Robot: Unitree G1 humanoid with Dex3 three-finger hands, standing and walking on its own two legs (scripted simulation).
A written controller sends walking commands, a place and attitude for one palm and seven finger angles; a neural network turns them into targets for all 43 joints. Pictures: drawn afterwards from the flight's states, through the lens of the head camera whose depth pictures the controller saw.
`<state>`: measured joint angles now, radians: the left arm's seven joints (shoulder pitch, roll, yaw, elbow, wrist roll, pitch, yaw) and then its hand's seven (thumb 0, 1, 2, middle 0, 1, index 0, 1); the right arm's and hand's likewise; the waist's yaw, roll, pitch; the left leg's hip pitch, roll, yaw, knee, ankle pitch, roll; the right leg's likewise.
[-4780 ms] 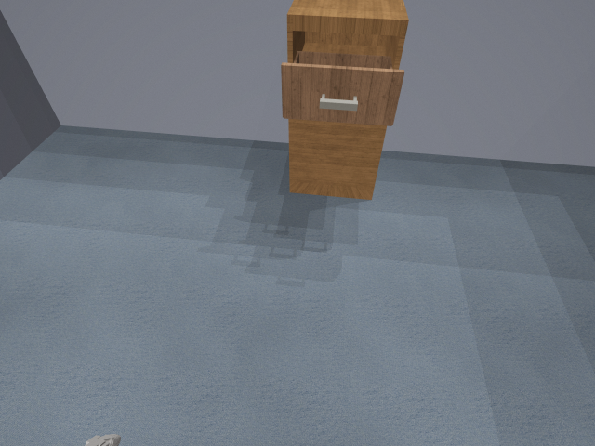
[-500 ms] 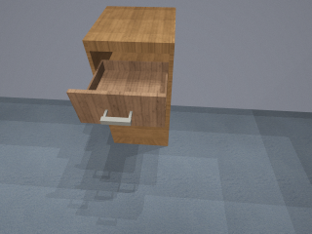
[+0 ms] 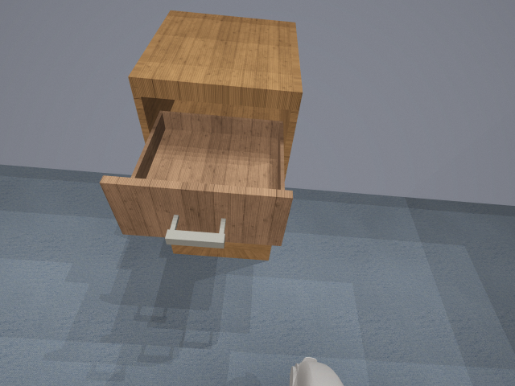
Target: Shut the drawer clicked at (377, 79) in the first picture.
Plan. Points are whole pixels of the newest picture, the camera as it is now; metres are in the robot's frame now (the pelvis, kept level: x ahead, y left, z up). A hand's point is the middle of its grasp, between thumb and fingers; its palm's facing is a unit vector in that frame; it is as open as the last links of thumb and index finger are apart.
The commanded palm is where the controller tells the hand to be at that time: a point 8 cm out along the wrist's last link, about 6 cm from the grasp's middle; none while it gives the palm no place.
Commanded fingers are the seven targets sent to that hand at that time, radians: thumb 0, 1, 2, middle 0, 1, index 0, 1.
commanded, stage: take the last steps up to it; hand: left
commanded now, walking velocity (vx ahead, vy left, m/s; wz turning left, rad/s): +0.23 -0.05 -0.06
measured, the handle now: (197, 230) +0.42 +0.14 -0.08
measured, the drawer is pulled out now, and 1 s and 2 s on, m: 0.30 0.30 0.30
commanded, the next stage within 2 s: come to a stop and stand still in 0.16 s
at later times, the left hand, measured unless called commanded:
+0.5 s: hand (172, 367) +0.19 +0.15 -0.18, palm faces +0.02 -0.97 -0.23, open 7.2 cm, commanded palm none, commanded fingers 0.00 0.90 0.90 -0.20 -0.30 -0.20 -0.30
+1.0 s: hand out of the picture +0.12 +0.17 -0.18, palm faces -0.04 -0.96 -0.26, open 7.4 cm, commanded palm none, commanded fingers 0.00 0.90 0.90 -0.20 -0.30 -0.20 -0.30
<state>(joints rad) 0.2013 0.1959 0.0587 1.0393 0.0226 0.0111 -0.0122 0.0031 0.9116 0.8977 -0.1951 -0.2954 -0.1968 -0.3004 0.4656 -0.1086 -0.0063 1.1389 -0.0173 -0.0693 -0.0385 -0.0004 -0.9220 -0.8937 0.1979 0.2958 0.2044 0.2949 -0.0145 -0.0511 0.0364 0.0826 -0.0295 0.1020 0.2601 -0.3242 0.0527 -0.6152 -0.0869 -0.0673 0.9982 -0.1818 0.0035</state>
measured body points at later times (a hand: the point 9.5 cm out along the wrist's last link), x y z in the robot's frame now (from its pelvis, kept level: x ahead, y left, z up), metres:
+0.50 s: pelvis +0.14 -0.03 -0.01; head +0.17 -0.04 +0.44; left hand +0.19 +0.21 -0.16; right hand +0.19 -0.27 -0.16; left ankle +0.19 +0.10 -0.72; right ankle +0.18 -0.12 -0.74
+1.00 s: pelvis +0.10 -0.03 -0.01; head +0.11 -0.03 +0.44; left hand +0.12 +0.22 -0.16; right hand +0.14 -0.26 -0.16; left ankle +0.19 +0.10 -0.74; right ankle +0.02 -0.13 -0.74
